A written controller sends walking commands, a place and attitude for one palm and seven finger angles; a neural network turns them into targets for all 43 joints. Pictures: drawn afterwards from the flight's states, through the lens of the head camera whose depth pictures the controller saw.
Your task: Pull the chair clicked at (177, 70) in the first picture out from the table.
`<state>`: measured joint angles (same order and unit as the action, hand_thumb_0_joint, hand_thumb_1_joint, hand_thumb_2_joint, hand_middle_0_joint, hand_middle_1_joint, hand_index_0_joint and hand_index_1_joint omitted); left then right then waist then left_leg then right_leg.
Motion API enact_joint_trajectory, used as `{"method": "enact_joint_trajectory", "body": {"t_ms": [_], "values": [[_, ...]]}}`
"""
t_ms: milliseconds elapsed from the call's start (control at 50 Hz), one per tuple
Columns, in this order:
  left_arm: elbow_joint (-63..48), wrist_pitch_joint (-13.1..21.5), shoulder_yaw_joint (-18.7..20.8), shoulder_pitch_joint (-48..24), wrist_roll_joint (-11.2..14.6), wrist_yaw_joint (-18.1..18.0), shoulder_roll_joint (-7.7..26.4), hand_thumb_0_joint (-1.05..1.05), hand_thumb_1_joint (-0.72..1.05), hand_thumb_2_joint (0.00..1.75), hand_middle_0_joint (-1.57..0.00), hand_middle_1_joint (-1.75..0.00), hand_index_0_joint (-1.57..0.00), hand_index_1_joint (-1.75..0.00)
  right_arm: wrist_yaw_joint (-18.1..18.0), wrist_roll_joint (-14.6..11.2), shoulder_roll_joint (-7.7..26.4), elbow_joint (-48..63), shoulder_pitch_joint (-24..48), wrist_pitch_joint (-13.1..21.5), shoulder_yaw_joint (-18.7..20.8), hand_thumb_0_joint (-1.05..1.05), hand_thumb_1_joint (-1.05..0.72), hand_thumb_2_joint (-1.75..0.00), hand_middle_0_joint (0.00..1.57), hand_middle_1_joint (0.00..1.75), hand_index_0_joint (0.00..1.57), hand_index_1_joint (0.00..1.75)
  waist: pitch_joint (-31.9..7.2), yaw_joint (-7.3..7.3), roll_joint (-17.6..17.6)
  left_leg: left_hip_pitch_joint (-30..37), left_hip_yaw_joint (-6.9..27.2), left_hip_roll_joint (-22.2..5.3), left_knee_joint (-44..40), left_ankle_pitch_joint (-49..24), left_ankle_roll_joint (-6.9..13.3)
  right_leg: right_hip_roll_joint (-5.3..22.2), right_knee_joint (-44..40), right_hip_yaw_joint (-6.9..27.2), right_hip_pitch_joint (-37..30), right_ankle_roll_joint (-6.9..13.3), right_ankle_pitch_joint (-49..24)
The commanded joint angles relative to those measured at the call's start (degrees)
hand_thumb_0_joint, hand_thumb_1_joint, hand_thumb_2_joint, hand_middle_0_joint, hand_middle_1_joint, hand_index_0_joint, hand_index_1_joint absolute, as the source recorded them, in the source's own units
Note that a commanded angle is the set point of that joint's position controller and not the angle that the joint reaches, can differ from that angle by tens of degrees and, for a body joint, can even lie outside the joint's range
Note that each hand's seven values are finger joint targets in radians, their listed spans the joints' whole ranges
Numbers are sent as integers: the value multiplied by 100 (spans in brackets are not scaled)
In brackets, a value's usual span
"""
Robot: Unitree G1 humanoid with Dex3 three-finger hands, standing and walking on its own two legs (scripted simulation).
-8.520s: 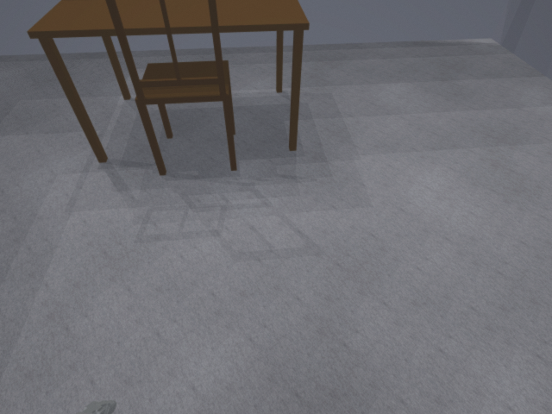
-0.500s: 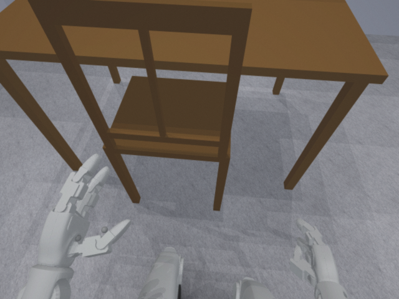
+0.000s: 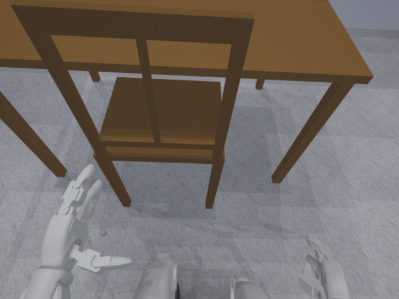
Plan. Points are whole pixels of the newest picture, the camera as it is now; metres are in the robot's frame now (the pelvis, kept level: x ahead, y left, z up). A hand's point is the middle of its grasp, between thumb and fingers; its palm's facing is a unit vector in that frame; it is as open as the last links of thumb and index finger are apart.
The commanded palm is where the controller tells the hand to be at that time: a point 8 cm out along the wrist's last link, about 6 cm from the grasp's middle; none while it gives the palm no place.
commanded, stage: raise the hand toward the chair's back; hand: left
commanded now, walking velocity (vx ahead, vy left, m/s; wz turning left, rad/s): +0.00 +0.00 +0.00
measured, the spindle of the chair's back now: (151, 100) +0.54 +0.16 +0.04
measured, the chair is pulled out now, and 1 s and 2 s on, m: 0.00 0.00 0.00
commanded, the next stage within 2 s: aim the fingers beside a spindle in 0.94 s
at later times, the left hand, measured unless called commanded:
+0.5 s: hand (84, 215) +0.24 +0.21 +0.07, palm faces +0.08 -0.99 -0.07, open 16.9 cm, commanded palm +0.22 +0.26 +0.06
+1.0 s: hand (105, 212) +0.25 +0.18 +0.06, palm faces +0.05 -1.00 -0.06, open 16.9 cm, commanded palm +0.23 +0.24 +0.06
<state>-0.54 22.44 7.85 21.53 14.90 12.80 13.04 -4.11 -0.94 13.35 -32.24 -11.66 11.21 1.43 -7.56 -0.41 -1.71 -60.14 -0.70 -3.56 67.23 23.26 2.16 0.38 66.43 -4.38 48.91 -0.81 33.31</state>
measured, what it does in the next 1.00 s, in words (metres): stands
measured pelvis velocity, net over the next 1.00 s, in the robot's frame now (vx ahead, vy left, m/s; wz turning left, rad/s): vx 0.02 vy -0.02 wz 0.01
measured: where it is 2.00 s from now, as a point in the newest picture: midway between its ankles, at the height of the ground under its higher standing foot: outside the picture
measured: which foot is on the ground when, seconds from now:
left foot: down 0.00-1.00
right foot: down 0.00-1.00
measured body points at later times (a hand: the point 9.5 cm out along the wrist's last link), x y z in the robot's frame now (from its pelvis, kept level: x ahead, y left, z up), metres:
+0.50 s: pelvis +0.00 +0.00 +0.01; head +0.06 +0.01 +0.46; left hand +0.23 +0.27 +0.07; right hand +0.18 -0.24 -0.07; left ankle +0.09 +0.10 -0.64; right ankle -0.01 -0.13 -0.64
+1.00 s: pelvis +0.02 -0.02 +0.02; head +0.08 -0.02 +0.46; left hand +0.24 +0.24 +0.07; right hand +0.19 -0.26 -0.07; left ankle +0.09 +0.10 -0.64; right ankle -0.01 -0.14 -0.64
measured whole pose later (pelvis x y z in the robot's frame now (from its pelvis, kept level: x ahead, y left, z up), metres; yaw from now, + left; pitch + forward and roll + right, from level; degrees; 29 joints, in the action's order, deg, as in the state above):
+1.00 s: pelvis +0.02 -0.02 +0.02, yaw +1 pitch +15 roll -3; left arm 5.0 22.8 11.6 18.1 16.2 14.2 13.8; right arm -3.5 -1.1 13.4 -32.8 -12.8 10.6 0.0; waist -8.5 -0.8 -2.9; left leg -54.4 0.1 -3.8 62.5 22.9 0.2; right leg -0.3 62.1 -5.0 43.5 0.8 33.3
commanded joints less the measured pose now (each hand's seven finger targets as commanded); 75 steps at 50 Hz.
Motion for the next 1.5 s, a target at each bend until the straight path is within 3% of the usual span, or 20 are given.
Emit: {"method": "enact_joint_trajectory", "body": {"t_ms": [0, 80, 120, 180, 260, 340, 420, 500, 560, 660, 780, 860, 900, 1040, 1140, 1240, 1260, 1340, 1400, 1480], "values": [[-1753, 611, 580, -187, 54, -429, 581, 0, -48, 31, -6, -8, -6, -8, 23, 17, 657, 845, 140, 241, 221, 0, -90, -90, 20, 30, 20, 30, -1580, 41, -587, 2766, 686, 43, -1350, -596, -156, -252, -946, -156, 240, 235, -988], [-767, 294, 214, -229, -153, -252, 371, 0, -50, 30, -6, -8, -6, -8, 81, 5, 766, 904, 90, 49, 160, 0, -90, -90, 20, 30, 20, 30, -795, -198, -155, 2215, 721, 64, -1407, 89, -135, -282, -1069, -192, 457, 200, -694], [-619, 134, 160, -435, -146, -34, 450, 0, -50, 30, -6, -8, -6, -8, 61, -49, 844, 996, 110, 8, 131, 0, -90, -90, 20, 30, 20, 30, -712, -208, -171, 2130, 716, 88, -1504, 516, -130, -278, -1170, -154, 435, 197, -495], [-943, 45, 500, -703, -25, 161, 844, 0, -50, 30, -6, -8, -6, -8, 1, -61, 871, 1115, 64, 22, 107, 0, -90, -90, 20, 30, 20, 30, -1115, -83, -354, 2394, 665, 125, -1537, 307, -113, -277, -1269, -96, 141, 230, -596], [-1652, 280, 971, -844, 116, -46, 1161, 0, -50, 30, -6, -8, -6, -8, -28, 5, 790, 1062, 76, 114, 82, 0, -90, -90, 20, 30, 20, 30, -1615, 39, -678, 2918, 700, 93, -1522, -297, -143, -285, -1235, -107, -24, 252, -885], [-1163, 466, 834, -781, 96, -207, 870, 0, -50, 30, -6, -8, -6, -8, 33, 30, 750, 894, 85, 148, 61, 0, -90, -90, 20, 30, 20, 30, -1153, -93, -561, 2666, 706, 88, -1493, -167, -164, -271, -1236, -147, 187, 228, -793], [-426, 249, 623, -851, 41, 68, 781, 0, -50, 30, -6, -8, -6, -8, 28, -40, 884, 858, 63, 112, 81, 0, -90, -90, 20, 30, 20, 30, -831, -194, -301, 2271, 620, 129, -1514, 326, -131, -261, -1362, -94, 228, 195, -535], [-572, 22, 729, -742, 203, 340, 908, 0, -50, 30, -6, -8, -6, -8, -28, -104, 926, 965, 32, 147, 119, 0, -90, -90, 20, 30, 20, 30, -1271, -61, -197, 2410, 458, 179, -1514, -86, -77, -239, -1556, -8, -268, 192, -697], [-966, 177, 1053, -737, 250, 176, 1178, 0, -50, 30, -6, -8, -6, -8, -48, -72, 859, 920, 39, 210, 136, 0, -90, -90, 20, 30, 20, 30, -1477, 27, -264, 2544, 401, 176, -1445, -521, -66, -255, -1546, 14, -425, 199, -935], [-837, 626, 1071, -869, 173, -181, 1044, 0, -50, 30, -6, -8, -6, -8, 14, 0, 773, 693, 40, 272, 152, 0, -90, -90, 20, 30, 20, 30, -1150, -74, -272, 2347, 388, 163, -1283, -546, -75, -244, -1420, 14, -126, 194, -927], [-317, 434, 699, -719, 120, 136, 837, 0, -50, 30, -6, -8, -6, -8, 52, -69, 857, 771, 27, 225, 172, 0, -90, -90, 20, 30, 20, 30, -1129, -118, -256, 2236, 269, 192, -1239, -477, -53, -198, -1549, 157, -215, 165, -936], [-636, 345, 968, -794, 239, 207, 1100, 0, -50, 30, -6, -8, -6, -8, -8, -65, 832, 784, 35, 210, 181, 0, -90, -90, 20, 30, 20, 30, -1438, -73, -44, 2339, 225, 202, -1200, -852, -16, -191, -1614, 218, -592, 130, -1356], [-853, 468, 1006, -861, 250, 132, 1066, 0, -50, 30, -6, -8, -6, -8, -14, -53, 783, 756, 41, 236, 181, 0, -90, -90, 20, 30, 20, 30, -1525, -69, -144, 2473, 225, 196, -1169, -1063, -23, -187, -1531, 176, -577, 135, -1584], [-141, 594, 832, -967, 179, 100, 801, 0, -50, 30, -6, -8, -6, -8, 37, -28, 791, 645, 54, 203, 168, 0, -90, -90, 20, 30, 20, 30, -1069, -186, 45, 2140, 218, 203, -1042, -806, -38, -174, -1499, 213, -255, 113, -1395], [-186, 521, 768, -1292, 208, 350, 881, 0, -50, 30, -6, -8, -6, -8, 21, -38, 846, 661, 24, 204, 176, 0, -90, -90, 20, 30, 20, 30, -1452, -164, -98, 2245, 184, 216, -944, -1042, -17, -141, -1441, 295, -399, 110, -1729], [-457, 689, 778, -1449, 208, 162, 847, 0, -50, 30, -6, -8, -6, -8, 45, 9, 795, 641, 31, 231, 173, 0, -90, -90, 20, 30, 20, 30, -1695, -101, -258, 2426, 222, 197, -929, -1258, -28, -152, -1280, 197, -350, 137, -1840], [-397, 709, 927, -1390, 163, 66, 1001, 0, -50, 30, -6, -8, -6, -8, 48, 15, 809, 608, 23, 213, 191, 0, -90, -90, 20, 30, 20, 30, -1689, -80, -157, 2400, 240, 178, -917, -1333, -27, -170, -1244, 179, -362, 149, -1896], [-95, 692, 639, -1431, 50, -81, 674, 0, -50, 30, -6, -8, -6, -8, 126, 28, 786, 619, 43, 127, 190, 0, -90, -90, 20, 30, 20, 30, -1503, -147, -95, 2234, 219, 186, -883, -1176, -49, -154, -1174, 161, -157, 128, -1805], [248, 597, 634, -1681, -15, -78, 722, 0, -50, 30, -6, -8, -6, -8, 141, 18, 837, 639, 31, 26, 179, 0, -90, -90, 20, 30, 20, 30, -1319, -185, 5, 1944, 206, 195, -859, -865, -51, -151, -1194, 213, -47, 124, -1520], [81, 663, 575, -1978, -9, -98, 721, 0, -50, 30, -6, -8, -6, -8, 134, 22, 848, 688, 21, 5, 183, 0, -90, -90, 20, 30, 20, 30, -1630, -159, -115, 2100, 236, 178, -854, -852, -39, -154, -1174, 223, -46, 152, -1405]]}}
